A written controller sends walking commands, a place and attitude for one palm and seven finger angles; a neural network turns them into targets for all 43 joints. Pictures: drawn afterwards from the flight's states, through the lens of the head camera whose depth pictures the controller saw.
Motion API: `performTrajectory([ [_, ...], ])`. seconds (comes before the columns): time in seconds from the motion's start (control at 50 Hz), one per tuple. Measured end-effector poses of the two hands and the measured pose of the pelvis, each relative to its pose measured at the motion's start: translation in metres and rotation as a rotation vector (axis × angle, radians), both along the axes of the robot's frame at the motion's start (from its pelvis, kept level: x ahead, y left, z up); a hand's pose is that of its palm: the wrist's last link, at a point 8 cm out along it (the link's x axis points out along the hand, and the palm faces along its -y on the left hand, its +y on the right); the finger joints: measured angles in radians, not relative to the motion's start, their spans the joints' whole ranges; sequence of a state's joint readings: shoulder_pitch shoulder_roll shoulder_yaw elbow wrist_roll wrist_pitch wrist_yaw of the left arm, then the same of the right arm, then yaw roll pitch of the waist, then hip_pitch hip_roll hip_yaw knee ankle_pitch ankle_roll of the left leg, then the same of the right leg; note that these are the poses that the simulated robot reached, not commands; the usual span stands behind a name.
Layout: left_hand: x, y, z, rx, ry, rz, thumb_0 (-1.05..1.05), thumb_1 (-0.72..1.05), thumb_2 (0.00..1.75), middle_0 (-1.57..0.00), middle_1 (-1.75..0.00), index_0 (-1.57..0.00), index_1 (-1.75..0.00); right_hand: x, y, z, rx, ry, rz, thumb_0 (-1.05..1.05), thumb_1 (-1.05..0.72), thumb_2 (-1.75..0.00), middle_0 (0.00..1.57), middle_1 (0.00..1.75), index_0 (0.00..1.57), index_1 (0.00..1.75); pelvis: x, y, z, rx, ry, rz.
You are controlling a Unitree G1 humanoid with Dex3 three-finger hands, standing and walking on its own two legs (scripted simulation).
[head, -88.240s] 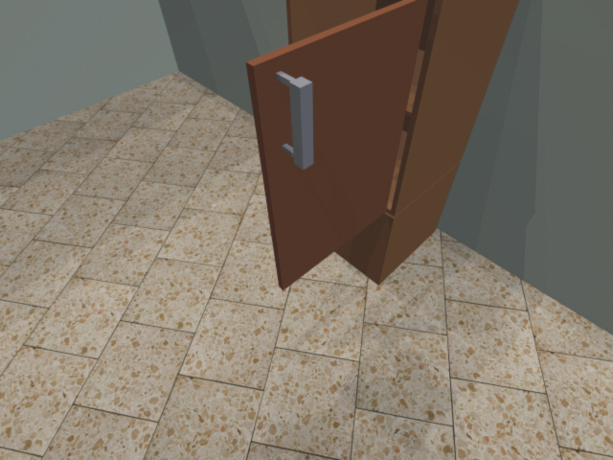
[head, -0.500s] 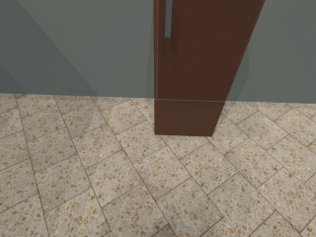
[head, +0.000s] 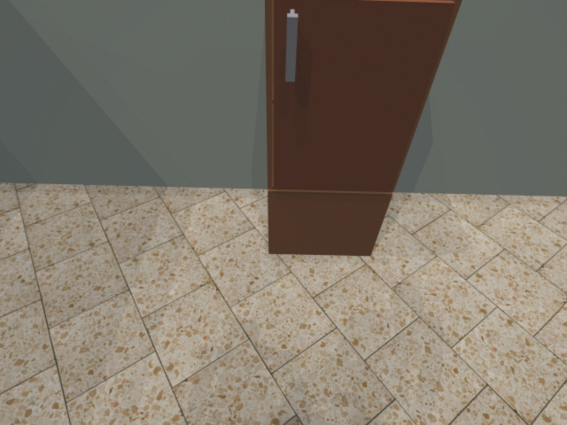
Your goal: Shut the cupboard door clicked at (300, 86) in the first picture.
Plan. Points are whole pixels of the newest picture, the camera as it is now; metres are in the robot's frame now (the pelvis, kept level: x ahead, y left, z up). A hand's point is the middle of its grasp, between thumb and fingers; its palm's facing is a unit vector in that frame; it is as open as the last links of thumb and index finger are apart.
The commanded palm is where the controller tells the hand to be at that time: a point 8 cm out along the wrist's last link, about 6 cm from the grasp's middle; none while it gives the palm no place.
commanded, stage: look to check the result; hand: left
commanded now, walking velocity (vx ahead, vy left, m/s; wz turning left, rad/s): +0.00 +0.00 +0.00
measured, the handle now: (291, 46) +0.90 +0.02 +0.15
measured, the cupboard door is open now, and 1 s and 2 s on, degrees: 0 0 0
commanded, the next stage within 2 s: stand and wait in 0.58 s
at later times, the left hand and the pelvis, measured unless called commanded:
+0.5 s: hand out of the picture -0.01 +0.18 -0.17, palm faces +0.02 -0.98 -0.20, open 7.3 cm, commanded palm none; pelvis +0.01 +0.00 +0.00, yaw +0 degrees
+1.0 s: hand out of the picture +0.04 +0.21 -0.17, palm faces +0.00 -0.97 -0.26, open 7.3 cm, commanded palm none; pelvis +0.02 +0.00 +0.00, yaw +0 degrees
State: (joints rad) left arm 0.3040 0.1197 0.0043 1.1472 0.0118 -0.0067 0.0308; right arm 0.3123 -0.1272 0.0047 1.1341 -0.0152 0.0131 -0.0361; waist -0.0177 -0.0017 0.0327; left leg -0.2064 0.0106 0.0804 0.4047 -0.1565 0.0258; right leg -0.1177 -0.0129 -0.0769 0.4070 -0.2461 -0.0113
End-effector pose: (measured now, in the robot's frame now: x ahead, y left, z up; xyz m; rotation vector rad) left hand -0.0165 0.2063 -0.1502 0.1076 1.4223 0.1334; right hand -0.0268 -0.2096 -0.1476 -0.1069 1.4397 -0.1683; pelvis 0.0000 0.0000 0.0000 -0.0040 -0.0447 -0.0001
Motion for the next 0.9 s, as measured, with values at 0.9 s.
performTrajectory([
  [0.9,0.050,0.042,0.014,0.092,-0.059,-0.038,0.00,0.91,0.89,-0.20,-0.30,-0.20,-0.30,0.068,-0.040,0.011,-0.080,-0.093,0.063,0.00,-0.90,-0.90,0.20,0.30,0.20,0.30,0.018,0.000,0.004,0.003,0.006,-0.001],
])
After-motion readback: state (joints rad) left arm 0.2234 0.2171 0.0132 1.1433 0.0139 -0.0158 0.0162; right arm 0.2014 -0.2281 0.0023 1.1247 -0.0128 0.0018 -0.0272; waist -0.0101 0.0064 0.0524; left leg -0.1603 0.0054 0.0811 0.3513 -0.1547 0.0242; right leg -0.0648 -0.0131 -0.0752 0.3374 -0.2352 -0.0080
